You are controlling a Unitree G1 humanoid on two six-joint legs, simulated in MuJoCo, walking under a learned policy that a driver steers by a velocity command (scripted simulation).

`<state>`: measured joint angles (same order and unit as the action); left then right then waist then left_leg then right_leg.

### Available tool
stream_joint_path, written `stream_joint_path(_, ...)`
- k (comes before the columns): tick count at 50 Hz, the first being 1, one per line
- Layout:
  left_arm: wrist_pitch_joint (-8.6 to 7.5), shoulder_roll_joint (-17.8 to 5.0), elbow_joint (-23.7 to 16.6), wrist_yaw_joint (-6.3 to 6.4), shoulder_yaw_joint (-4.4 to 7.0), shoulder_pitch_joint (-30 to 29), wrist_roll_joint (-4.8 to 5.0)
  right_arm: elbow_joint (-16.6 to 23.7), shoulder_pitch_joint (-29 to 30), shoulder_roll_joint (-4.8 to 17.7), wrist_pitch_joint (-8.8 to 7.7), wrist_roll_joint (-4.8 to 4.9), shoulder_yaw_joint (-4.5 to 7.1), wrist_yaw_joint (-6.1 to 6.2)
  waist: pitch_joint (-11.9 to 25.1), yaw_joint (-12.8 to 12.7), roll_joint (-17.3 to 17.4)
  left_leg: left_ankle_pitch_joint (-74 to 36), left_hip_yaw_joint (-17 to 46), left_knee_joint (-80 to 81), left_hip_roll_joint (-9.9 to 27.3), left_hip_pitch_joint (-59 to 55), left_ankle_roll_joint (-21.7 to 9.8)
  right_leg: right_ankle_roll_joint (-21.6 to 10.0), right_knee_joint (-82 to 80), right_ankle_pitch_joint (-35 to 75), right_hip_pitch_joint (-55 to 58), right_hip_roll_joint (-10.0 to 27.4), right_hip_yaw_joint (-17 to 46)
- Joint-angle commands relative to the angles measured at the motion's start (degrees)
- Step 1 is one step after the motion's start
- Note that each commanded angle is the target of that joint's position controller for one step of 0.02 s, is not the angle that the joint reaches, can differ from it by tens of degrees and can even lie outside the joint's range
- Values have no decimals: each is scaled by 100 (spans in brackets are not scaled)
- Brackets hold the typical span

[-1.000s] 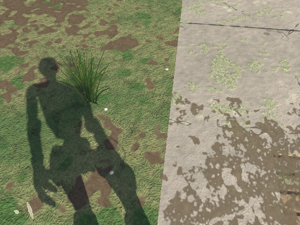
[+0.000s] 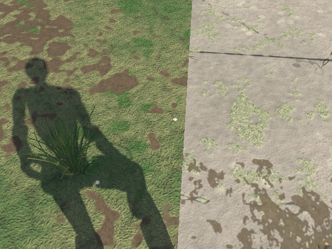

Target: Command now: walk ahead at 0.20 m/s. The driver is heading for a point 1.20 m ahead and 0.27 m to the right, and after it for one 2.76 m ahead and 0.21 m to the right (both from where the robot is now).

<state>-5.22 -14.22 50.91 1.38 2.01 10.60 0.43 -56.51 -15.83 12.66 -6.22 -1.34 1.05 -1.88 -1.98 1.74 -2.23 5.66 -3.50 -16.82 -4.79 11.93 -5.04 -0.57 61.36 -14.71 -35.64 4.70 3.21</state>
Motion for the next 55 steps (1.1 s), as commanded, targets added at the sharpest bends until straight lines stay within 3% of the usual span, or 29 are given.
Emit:
stream_joint_path(1,105,-27,-30,45,-7,709,-82,346,475,742,-48,-2,93,131,454,-430,571,-3637,359,443,1332,715,-888,140,-1227,865,1180,22,-160)
stream_joint_path(4,189,-126,-107,1,-4,251,-16,216,242,954,42,32,136,209,591,-201,604,-2811,341,396,1504,306,-811,154,-2003,1401,1332,-53,-167)
stream_joint_path(7,251,-432,-416,-43,83,-268,-20,183,259,1122,181,108,212,302,440,-90,668,-2130,556,134,1816,-173,-799,45,-2279,775,997,-116,-169)
stream_joint_path(9,257,-470,-549,-89,128,-346,-34,198,283,1149,298,212,261,389,383,-103,650,-1800,672,-277,1946,-499,-720,-87,-2654,397,874,-183,-280)
stream_joint_path(11,238,-561,-561,-118,213,-117,-54,190,83,1106,388,300,285,470,463,-189,428,-1335,588,-1009,1694,-549,-369,-340,-3495,1214,1384,-279,-271)
stream_joint_path(12,233,-978,-521,-86,356,278,-88,277,-68,977,377,181,256,501,835,-183,-278,-820,135,-2137,1187,-118,-41,-614,-3590,3134,2208,214,491)
stream_joint_path(13,280,-1466,-550,-60,490,520,-113,437,-191,554,343,51,133,491,959,-97,-1467,1741,-417,-3690,122,1695,482,-1631,-3728,4551,3428,1239,2045)
stream_joint_path(14,249,-1002,-519,-87,371,977,-140,566,149,644,350,-15,118,449,1438,-418,-1264,3331,430,-4741,22,2328,500,-2041,-4046,4066,3774,1626,2839)
stream_joint_path(15,195,-853,-601,-101,332,801,-147,633,270,814,378,101,171,414,1346,-322,-782,3063,806,-5250,224,2494,459,-1856,-4094,3576,3583,1412,2593)
stream_joint_path(16,188,-878,-779,-85,356,333,-104,623,386,843,438,184,201,433,1180,-185,-280,2611,858,-5318,386,2574,487,-1589,-4084,3177,3292,1151,2176)
stream_joint_path(17,220,-880,-913,-71,357,54,-28,652,532,924,486,142,245,473,1016,-147,17,2293,876,-5072,491,2586,545,-1439,-4148,2852,2971,1011,1961)
stream_joint_path(18,260,-849,-974,-44,345,-54,-6,713,644,978,521,107,283,510,1002,-91,-16,2035,884,-4816,560,2377,583,-1344,-4205,2568,2717,844,1812)
stream_joint_path(20,351,-893,-1020,-14,369,-10,-52,759,645,808,555,123,266,529,980,-41,-284,1759,756,-4274,402,2086,680,-1282,-4282,2337,2442,551,1627)
stream_joint_path(26,466,-1070,-1200,126,461,144,-17,858,900,739,597,176,261,568,961,-205,-549,1437,869,-3046,233,1729,841,-1181,-4423,879,2281,422,2006)
stream_joint_path(31,563,-1078,-1360,160,489,60,-33,911,841,815,481,239,287,473,878,-226,-759,1439,905,-2203,164,1199,750,-1078,-4467,592,2223,344,2454)
stream_joint_path(34,647,-999,-1452,188,461,-114,44,767,247,870,407,250,329,370,959,49,-717,740,668,-848,248,261,552,-840,-4164,823,2093,139,2353)
stream_joint_path(35,675,-870,-1434,196,418,36,60,733,83,1024,413,191,383,351,973,50,-502,456,800,-422,615,-298,412,-605,-3851,426,1732,-123,2107)
stream_joint_path(36,694,-524,-1418,181,327,287,17,821,138,1353,444,40,439,355,937,-158,665,356,1976,-45,1793,-827,-18,-320,-2592,-886,913,-788,1362)
stream_joint_path(37,599,-672,-1671,171,396,123,42,930,370,1656,462,-177,498,343,551,-223,1916,-535,3364,299,2682,-327,-961,-79,-1455,-2081,-13,-1520,689)
stream_joint_path(38,529,-1095,-1564,156,498,183,-59,1114,686,1418,411,-196,452,354,497,-255,1487,-580,3376,304,2836,-63,-1215,73,-357,-1900,29,-1168,977)
stream_joint_path(39,548,-1220,-1374,144,560,352,-30,1227,1003,1141,383,-84,392,369,479,-379,1027,-584,2715,141,2425,-26,-945,123,48,-1487,124,-1145,994)
stream_joint_path(40,611,-1044,-1195,169,535,508,-49,1270,1131,995,378,36,350,365,445,-431,806,-491,2214,22,2025,-80,-675,230,276,-1177,182,-1130,922)
stream_joint_path(41,660,-877,-1133,185,490,581,-86,1264,1105,880,376,128,302,367,398,-389,799,-579,2009,-16,1887,-134,-616,335,519,-939,166,-1115,907)
stream_joint_path(43,654,-546,-1116,134,366,566,-57,1095,739,664,381,140,204,368,410,-299,926,862,1685,302,1551,-199,-541,427,112,-418,323,-898,589)
stream_joint_path(45,558,-561,-1272,81,306,23,2,929,280,947,402,176,276,398,110,46,1323,1864,1911,676,1578,-584,-591,494,-622,-327,-14,-644,26)
stream_joint_path(48,350,-484,-1437,14,225,-541,50,849,-129,1294,352,178,370,429,-16,352,1186,1682,2059,768,1784,-849,-683,448,-1741,-424,207,-418,-208)
stream_joint_path(52,175,-490,-1335,-64,216,-432,115,821,-237,1412,294,251,414,325,-68,319,1213,1703,1958,764,1826,-484,-784,162,-2812,-656,1160,-509,-459)
stream_joint_path(55,95,-442,-1129,-113,230,-29,119,855,-77,1367,337,371,399,266,-7,-44,999,1708,1825,470,1712,77,-713,-145,-4044,229,2376,-633,-616)
